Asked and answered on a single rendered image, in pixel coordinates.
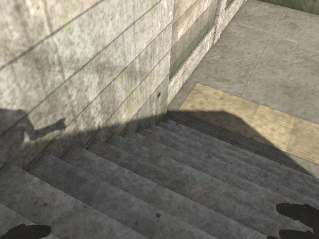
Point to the right robot hand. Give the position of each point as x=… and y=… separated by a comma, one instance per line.
x=306, y=214

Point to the left robot hand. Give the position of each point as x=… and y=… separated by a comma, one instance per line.
x=23, y=231

